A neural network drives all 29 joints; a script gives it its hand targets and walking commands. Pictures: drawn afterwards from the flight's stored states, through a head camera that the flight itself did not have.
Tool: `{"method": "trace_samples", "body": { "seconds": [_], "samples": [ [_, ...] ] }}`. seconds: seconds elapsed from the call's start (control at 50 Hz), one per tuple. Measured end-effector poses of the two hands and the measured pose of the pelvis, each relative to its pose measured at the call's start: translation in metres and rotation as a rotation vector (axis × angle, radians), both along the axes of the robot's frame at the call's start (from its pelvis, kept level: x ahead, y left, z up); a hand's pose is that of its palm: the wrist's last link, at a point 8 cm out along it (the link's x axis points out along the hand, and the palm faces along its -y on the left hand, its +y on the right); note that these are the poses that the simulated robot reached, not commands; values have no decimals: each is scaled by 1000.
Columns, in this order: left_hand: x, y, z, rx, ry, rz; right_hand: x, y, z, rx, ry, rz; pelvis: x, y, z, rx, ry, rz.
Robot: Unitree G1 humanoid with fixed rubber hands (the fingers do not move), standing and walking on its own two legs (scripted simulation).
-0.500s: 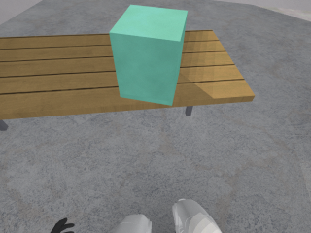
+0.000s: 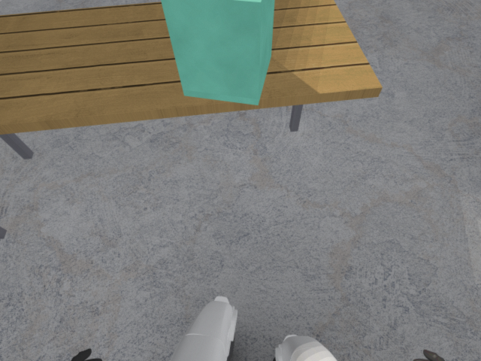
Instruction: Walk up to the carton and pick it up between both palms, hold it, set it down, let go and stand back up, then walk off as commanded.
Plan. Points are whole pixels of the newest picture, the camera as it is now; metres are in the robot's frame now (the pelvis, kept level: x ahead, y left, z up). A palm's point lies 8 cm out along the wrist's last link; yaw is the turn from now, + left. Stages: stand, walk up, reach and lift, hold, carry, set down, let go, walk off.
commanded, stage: walk off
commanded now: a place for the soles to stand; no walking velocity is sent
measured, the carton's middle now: (226, 31) +0.81 +0.05 +0.06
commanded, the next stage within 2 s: none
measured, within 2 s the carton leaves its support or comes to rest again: neither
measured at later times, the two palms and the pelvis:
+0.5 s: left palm out of the picture +0.11 +0.27 -0.13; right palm out of the picture +0.00 -0.35 -0.08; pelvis +0.04 -0.03 -0.01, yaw +3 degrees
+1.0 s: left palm (109, 303) +0.22 +0.26 -0.10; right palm (441, 285) +0.24 -0.34 -0.11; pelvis +0.14 -0.05 +0.00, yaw +3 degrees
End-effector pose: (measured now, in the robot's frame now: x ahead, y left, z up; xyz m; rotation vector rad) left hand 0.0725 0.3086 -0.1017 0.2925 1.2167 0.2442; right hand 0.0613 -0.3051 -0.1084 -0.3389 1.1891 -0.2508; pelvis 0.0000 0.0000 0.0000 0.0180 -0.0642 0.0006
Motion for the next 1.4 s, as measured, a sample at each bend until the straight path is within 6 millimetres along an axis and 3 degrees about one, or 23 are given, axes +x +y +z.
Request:
{"method": "trace_samples", "body": {
  "seconds": [0.16,0.26,0.34,0.4,0.48,0.54,0.64,0.78,0.88,0.98,1.1,1.22,1.4],
  "samples": [
    [-3,5,13,3,-88,4,-40,3,-1,9,16,-12,-11,4,2,3,-6,15],
    [5,11,-11,-29,-117,-10,-69,4,-4,-31,23,-32,-11,13,-14,9,-34,4],
    [22,-3,-20,-71,-161,-11,-91,-8,9,-71,71,-59,2,5,-13,16,-63,7],
    [30,-17,-24,-99,-174,-1,-94,-23,21,-99,119,-55,14,-6,-10,22,-54,29],
    [38,-36,-31,-113,-143,20,-73,-44,28,-117,145,-30,32,-24,-10,34,-20,50],
    [52,-51,-33,-104,-120,18,-48,-60,21,-106,146,-20,49,-40,-13,29,5,46],
    [73,-67,-21,-78,-123,12,20,-71,17,-74,78,18,74,-58,-6,4,22,37],
    [105,-61,2,-8,-136,5,121,-62,12,-23,-72,66,103,-60,2,-8,38,32],
    [123,-47,2,20,-126,3,164,-46,1,6,-110,78,122,-51,-4,-27,51,29],
    [142,-44,5,24,-139,13,176,-39,2,15,-101,82,136,-47,-2,-11,40,36],
    [148,-58,0,26,-133,-1,178,-52,-2,15,-95,75,134,-59,-5,10,56,24],
    [142,-70,6,31,-144,-9,154,-58,-12,38,-47,40,123,-66,-5,2,21,10],
    [122,-52,8,43,-176,6,128,-42,-19,47,-28,38,105,-51,-9,-1,-13,26]
  ]
}}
